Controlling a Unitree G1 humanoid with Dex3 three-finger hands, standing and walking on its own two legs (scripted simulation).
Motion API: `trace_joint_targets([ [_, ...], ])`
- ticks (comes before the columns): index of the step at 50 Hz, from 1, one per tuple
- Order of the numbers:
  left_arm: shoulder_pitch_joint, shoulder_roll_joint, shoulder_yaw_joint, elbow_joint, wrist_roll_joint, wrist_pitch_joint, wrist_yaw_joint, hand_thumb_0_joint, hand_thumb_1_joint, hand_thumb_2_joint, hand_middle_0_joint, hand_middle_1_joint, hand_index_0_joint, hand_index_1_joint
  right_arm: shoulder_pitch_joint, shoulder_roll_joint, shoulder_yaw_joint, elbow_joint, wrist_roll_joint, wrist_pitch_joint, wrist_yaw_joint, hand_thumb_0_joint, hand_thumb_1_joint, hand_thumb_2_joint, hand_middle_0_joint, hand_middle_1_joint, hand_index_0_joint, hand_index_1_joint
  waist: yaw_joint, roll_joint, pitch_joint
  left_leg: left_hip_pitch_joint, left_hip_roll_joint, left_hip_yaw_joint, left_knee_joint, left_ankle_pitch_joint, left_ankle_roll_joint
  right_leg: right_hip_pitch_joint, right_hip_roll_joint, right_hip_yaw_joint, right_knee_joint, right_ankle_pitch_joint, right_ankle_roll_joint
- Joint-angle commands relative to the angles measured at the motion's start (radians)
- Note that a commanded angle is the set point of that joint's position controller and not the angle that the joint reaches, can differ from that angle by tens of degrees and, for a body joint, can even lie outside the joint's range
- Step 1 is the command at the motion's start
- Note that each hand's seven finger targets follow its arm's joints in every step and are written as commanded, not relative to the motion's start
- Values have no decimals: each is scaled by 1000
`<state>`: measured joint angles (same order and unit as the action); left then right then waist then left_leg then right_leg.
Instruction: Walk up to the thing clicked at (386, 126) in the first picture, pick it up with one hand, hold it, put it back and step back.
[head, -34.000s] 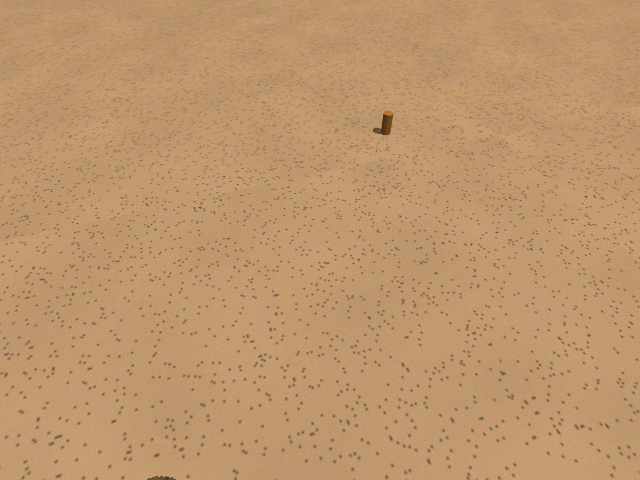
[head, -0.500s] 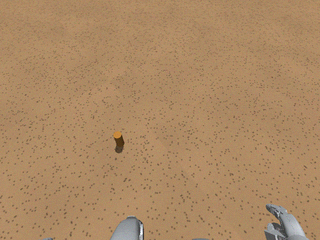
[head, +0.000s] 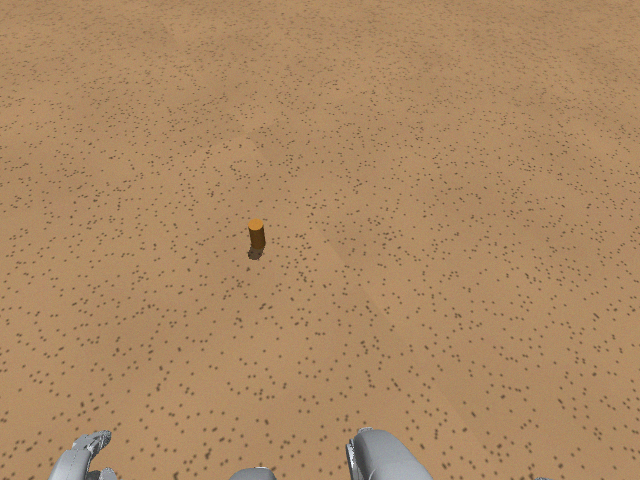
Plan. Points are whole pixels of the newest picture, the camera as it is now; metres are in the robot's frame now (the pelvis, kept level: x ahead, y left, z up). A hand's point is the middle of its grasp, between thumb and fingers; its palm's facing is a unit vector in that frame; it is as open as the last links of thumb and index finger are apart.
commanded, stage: step back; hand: left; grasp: from above
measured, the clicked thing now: (257, 234) +0.95 +0.20 -0.70
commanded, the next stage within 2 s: stand in 1.28 s
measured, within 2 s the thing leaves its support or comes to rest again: neither
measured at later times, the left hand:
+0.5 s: hand out of the picture -0.05 +0.27 -0.15, palm faces -0.01 -0.92 -0.39, open 7.3 cm
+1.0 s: hand out of the picture +0.02 +0.26 -0.15, palm faces +0.00 -0.94 -0.34, open 7.3 cm
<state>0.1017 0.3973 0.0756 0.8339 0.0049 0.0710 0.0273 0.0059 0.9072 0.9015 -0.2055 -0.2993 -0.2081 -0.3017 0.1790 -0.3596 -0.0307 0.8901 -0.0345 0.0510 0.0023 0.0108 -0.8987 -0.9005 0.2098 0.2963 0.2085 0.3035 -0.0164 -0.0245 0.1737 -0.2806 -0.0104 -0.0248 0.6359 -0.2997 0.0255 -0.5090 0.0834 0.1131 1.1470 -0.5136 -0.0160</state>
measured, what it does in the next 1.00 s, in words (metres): steps on the spot: right foot, then left foot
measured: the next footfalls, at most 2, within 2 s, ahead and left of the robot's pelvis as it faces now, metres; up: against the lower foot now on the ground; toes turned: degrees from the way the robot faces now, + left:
right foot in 0.18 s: -0.06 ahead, -0.13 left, +0.00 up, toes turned -2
left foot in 0.44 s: -0.01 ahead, +0.12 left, +0.00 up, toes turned -1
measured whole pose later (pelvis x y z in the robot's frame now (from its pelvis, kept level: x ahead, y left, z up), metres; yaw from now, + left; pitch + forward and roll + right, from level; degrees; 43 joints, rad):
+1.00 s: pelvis -0.07 +0.01 +0.00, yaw -1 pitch -2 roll +0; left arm 0.14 0.37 0.04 1.03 0.01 -0.01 -0.01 0.01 0.91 0.90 -0.21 -0.30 -0.21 -0.30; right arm 0.16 -0.35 -0.04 1.04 -0.03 -0.02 0.01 0.01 -0.90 -0.90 0.21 0.30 0.21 0.30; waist 0.01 -0.03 0.07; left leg -0.25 0.00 0.01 0.57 -0.27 0.01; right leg -0.19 -0.03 0.00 0.57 -0.35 0.00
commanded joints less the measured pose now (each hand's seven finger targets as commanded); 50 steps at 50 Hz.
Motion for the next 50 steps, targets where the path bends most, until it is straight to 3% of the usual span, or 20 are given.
trace_joint_targets([
  [1, 90, 167, 55, -41, 4, -30, 7, 0, 900, 900, -200, -300, -200, -300, -92, -244, -72, -101, -10, -27, -24, 0, -900, -900, 200, 300, 200, 300, 46, 163, -146, 36, 230, -185, -207, 371, 201, 55, -13, 9, 17, -7, 26],
  [5, 63, 160, 40, -34, 16, -64, -10, 0, 900, 900, -200, -300, -200, -300, -15, -275, -85, -80, -8, -32, -22, 0, -900, -900, 200, 300, 200, 300, -12, 193, -215, 159, 245, -207, -196, 93, 196, 140, -64, -74, -419, -3, 29],
  [8, 178, 156, 43, 53, 28, -86, -11, 0, 900, 900, -200, -300, -200, -300, -54, -282, -82, -77, 1, -13, -11, 0, -900, -900, 200, 300, 200, 300, 38, 194, -225, 29, 206, -152, -139, -17, 134, 373, -35, -132, -788, 179, -18],
  [9, 193, 190, 54, 70, 40, -93, -9, 0, 900, 900, -200, -300, -200, -300, -50, -236, -71, -78, 2, -15, -8, 0, -900, -900, 200, 300, 200, 300, 41, 116, -220, -111, 167, -124, -51, -78, 80, 460, -95, 8, -788, 156, -47],
  [10, 184, 272, 76, 50, 50, -99, -8, 0, 900, 900, -200, -300, -200, -300, -95, -183, -54, -108, 11, -21, -4, 0, -900, -900, 200, 300, 200, 300, 68, -96, -173, -301, 30, -72, 57, -197, 1, 407, -294, 347, -866, -110, -122],
  [11, 90, 359, 89, 23, 49, -95, -9, 0, 900, 900, -200, -300, -200, -300, -131, -215, -72, -97, 8, -20, -18, 0, -900, -900, 200, 300, 200, 300, 82, -173, -107, -176, 10, -108, 232, -267, -29, 99, -467, 495, -934, -261, -237],
  [14, -27, 243, 61, -4, 43, -112, -4, 0, 900, 900, -200, -300, -200, -300, -54, -220, -72, -34, 26, -35, -7, 0, -900, -900, 200, 300, 200, 300, 16, -39, -68, -145, -35, -133, 316, -125, -30, 132, -328, 219, -835, 26, -171],
  [18, 51, 240, 62, 27, 48, -112, -19, 0, 900, 900, -200, -300, -200, -300, -55, -195, -58, -23, 9, -59, 5, 0, -900, -900, 200, 300, 200, 300, 67, -143, -110, -110, -11, -45, 81, -175, -42, 250, -294, 169, -826, -70, -141],
  [21, 29, 229, 45, 30, 39, -91, -28, 0, 900, 900, -200, -300, -200, -300, -3, -186, -71, 20, 7, -78, 4, 0, -900, -900, 200, 300, 200, 300, 31, -121, -101, 94, -34, 20, -214, -73, -27, 179, -270, 104, -763, -25, -117],
  [22, 57, 199, 30, 33, 37, -86, -31, 0, 900, 900, -200, -300, -200, -300, 18, -204, -79, 30, -1, -86, -1, 0, -900, -900, 200, 300, 200, 300, 18, -79, -121, 193, -14, -37, -251, -50, -8, 119, -240, 59, -695, 30, -92],
  [24, 12, 170, 25, 48, 11, -83, -33, 0, 900, 900, -200, -300, -200, -300, 34, -305, -93, 35, -4, -93, -1, 0, -900, -900, 200, 300, 200, 300, -3, 137, -143, 81, 263, -493, -416, -506, 134, 63, -91, -99, -450, -33, -12],
  [25, 28, 201, 35, 51, 19, -84, -33, 0, 900, 900, -200, -300, -200, -300, 1, -325, -98, 20, -4, -98, 0, 0, -900, -900, 200, 300, 200, 300, 6, 131, -108, 0, 311, -531, -457, -552, 177, 99, -106, -73, -340, -28, -8],
  [33, 134, 174, 43, 133, 29, -120, -21, 0, 900, 900, -200, -300, -200, -300, -64, -188, -53, 16, 19, -79, 0, 0, -900, -900, 200, 300, 200, 300, 76, 116, -194, -126, 111, -142, -161, 3, 19, 521, -109, -74, -775, 260, -26],
  [35, 120, 299, 66, 126, 37, -125, -17, 0, 900, 900, -200, -300, -200, -300, -59, -172, -52, 15, 19, -72, -9, 0, -900, -900, 200, 300, 200, 300, 80, -114, -136, -249, -34, -61, 146, -247, -16, 418, -415, 334, -938, -132, -171],
  [36, 47, 295, 68, 93, 38, -126, -18, 0, 900, 900, -200, -300, -200, -300, -21, -203, -62, 32, 11, -74, -12, 0, -900, -900, 200, 300, 200, 300, 54, -88, -90, -227, 18, -78, 211, -248, -28, 340, -484, 369, -933, -113, -228],
  [41, -25, 230, 40, 82, 27, -130, -21, 0, 900, 900, -200, -300, -200, -300, 33, -174, -59, 79, 10, -95, 4, 0, -900, -900, 200, 300, 200, 300, 17, -120, -132, -25, 33, 1, -22, -94, -27, 290, -337, 58, -805, 345, -151],
  [44, -16, 176, 13, 79, 14, -111, -27, 0, 900, 900, -200, -300, -200, -300, 45, -178, -72, 97, -4, -103, -6, 0, -900, -900, 200, 300, 200, 300, -6, -46, -190, 187, 37, -20, -241, 187, -9, 229, -245, -58, -615, 522, -62],
  [46, 5, 146, 4, 93, -10, -100, -24, 0, 900, 900, -200, -300, -200, -300, -35, -265, -75, 72, 3, -109, -12, 0, -900, -900, 200, 300, 200, 300, 35, 111, -222, 110, 268, -298, -286, 190, 126, 237, -110, -125, -530, 165, 3],
  [47, -2, 158, 5, 108, -5, -97, -22, 0, 900, 900, -200, -300, -200, -300, -61, -273, -75, 71, 6, -106, -9, 0, -900, -900, 200, 300, 200, 300, 34, 115, -200, 55, 281, -293, -288, 142, 155, 289, -114, -113, -555, 76, -7],
  [50, 18, 164, 3, 148, 3, -113, -17, 0, 900, 900, -200, -300, -200, -300, -118, -222, -53, 74, 12, -99, -9, 0, -900, -900, 200, 300, 200, 300, 54, 138, -197, 41, 193, -153, -232, 317, 58, 383, -153, -77, -692, 322, -15],
])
